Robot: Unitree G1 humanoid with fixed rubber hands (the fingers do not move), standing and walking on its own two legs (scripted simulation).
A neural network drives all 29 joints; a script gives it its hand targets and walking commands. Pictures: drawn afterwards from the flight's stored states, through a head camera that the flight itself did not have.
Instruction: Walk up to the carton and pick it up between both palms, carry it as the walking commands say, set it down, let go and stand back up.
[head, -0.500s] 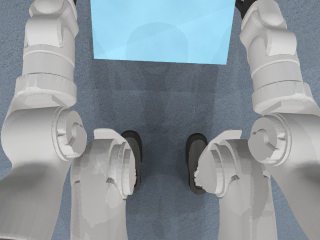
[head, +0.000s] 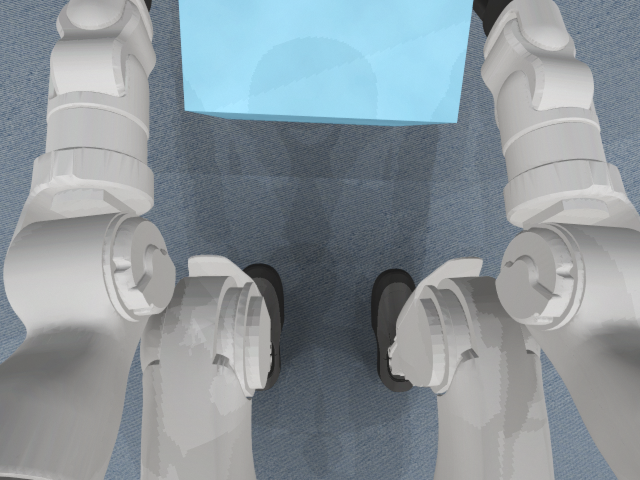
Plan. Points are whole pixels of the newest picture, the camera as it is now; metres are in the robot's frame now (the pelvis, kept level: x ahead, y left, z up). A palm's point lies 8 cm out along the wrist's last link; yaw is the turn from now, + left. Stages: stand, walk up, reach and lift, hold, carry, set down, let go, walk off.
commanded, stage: set down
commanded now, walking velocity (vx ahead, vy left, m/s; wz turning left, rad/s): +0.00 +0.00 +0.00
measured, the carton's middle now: out of the picture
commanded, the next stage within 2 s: none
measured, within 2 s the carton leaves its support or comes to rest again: neither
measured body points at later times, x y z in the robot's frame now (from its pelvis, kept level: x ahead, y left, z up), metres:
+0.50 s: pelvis -0.01 +0.00 +0.00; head +0.36 +0.05 +0.24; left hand +0.52 +0.24 -0.20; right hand +0.55 -0.13 -0.18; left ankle +0.10 +0.11 -0.32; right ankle +0.10 -0.11 -0.32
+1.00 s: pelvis -0.02 +0.00 +0.00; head +0.35 +0.04 +0.25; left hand +0.54 +0.27 -0.15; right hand +0.55 -0.14 -0.15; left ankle +0.10 +0.11 -0.32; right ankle +0.10 -0.11 -0.32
